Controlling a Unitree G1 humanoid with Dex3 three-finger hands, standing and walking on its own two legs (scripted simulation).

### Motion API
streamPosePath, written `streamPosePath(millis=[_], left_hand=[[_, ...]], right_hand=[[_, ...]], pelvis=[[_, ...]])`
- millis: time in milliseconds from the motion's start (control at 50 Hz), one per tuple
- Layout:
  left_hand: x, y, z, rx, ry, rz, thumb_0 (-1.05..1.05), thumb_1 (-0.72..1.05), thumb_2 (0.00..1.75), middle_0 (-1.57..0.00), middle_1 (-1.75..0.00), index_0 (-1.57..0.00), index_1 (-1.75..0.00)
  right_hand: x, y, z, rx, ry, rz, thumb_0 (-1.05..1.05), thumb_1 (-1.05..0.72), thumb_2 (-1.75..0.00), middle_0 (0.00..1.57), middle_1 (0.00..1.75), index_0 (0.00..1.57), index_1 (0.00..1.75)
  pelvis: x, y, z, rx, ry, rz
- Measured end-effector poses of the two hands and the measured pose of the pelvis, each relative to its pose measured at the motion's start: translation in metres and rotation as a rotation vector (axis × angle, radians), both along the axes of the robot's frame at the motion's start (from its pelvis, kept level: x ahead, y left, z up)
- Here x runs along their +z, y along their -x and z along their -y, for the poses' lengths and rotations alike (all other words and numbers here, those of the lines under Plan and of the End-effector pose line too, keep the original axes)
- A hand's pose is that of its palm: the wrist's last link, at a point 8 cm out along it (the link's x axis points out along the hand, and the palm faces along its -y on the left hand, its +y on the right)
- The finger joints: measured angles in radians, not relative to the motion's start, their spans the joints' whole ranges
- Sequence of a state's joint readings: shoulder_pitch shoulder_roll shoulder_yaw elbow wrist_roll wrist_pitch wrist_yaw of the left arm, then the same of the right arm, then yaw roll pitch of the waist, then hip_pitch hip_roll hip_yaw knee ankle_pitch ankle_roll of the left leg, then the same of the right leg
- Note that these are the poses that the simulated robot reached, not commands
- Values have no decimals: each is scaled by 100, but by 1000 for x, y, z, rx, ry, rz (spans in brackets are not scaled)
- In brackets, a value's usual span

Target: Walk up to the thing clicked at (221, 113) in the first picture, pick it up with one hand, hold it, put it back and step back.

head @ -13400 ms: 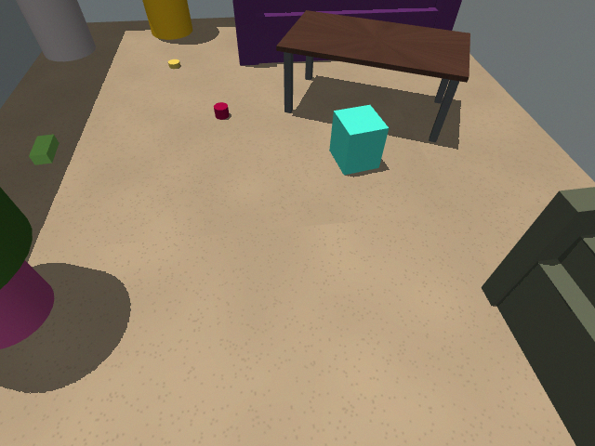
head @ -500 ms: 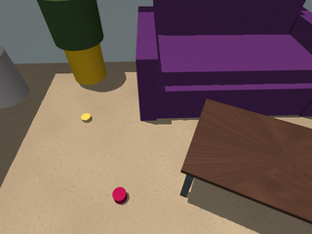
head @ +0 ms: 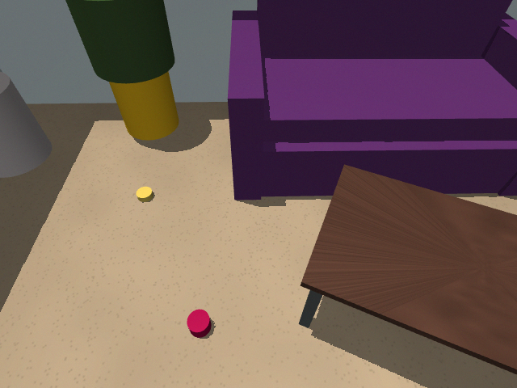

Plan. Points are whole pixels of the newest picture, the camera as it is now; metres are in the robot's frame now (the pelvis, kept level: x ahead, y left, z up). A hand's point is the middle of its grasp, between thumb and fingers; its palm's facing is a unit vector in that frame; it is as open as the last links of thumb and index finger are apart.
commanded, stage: stand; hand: left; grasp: from above
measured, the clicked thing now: (199, 323) +0.46 +0.21 -0.75
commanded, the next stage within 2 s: rise first in 0.36 s
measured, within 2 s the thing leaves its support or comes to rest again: neither
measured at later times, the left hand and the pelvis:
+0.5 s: hand out of the picture +0.07 +0.25 -0.16, palm faces -0.01 -0.94 -0.35, open 7.4 cm; pelvis +0.00 +0.00 +0.00, yaw +0 degrees
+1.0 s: hand out of the picture +0.12 +0.26 -0.21, palm faces -0.09 -0.92 -0.39, open 13.4 cm; pelvis -0.01 +0.01 -0.06, yaw +1 degrees
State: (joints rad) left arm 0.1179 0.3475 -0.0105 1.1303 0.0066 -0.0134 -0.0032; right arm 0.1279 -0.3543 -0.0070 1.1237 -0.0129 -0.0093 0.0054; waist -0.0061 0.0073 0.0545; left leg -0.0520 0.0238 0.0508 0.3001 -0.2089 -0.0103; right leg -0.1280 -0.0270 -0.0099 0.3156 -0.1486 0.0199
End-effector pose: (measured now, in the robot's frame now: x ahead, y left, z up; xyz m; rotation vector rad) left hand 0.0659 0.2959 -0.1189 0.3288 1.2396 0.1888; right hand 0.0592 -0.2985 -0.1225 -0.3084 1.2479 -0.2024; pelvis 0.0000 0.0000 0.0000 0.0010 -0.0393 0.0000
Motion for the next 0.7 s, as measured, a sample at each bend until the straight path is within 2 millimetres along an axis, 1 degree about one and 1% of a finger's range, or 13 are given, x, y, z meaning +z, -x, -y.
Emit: streamPosePath(millis=[480,520,580,640,700], left_hand=[[0,0,-2,7,0,2,1,90,90,-20,-30,-20,-30],[0,-9,0,31,3,51,1,88,90,-20,-32,-20,-32],[-5,-32,4,54,16,105,1,80,90,-20,-40,-20,-40],[-10,-58,4,31,25,145,1,66,89,-19,-54,-19,-53],[-14,-75,2,-19,21,160,1,48,89,-17,-69,-19,-68]], right_hand=[[0,-6,-3,8,-2,7,0,-90,-90,20,30,20,30],[1,-10,-6,6,0,54,1,-91,-90,20,30,20,30],[-1,-16,-15,22,-12,110,1,-91,-90,20,30,20,30],[-4,-19,-25,21,-27,142,1,-90,-90,20,30,20,30],[-8,-19,-33,7,-42,167,1,-90,-90,20,30,20,30]], pelvis=[[0,-2,-1,5,0,-2],[-2,1,-1,14,-1,-24],[-7,9,0,23,-1,-59],[-13,15,3,23,0,-107],[-20,16,3,20,1,-143]])
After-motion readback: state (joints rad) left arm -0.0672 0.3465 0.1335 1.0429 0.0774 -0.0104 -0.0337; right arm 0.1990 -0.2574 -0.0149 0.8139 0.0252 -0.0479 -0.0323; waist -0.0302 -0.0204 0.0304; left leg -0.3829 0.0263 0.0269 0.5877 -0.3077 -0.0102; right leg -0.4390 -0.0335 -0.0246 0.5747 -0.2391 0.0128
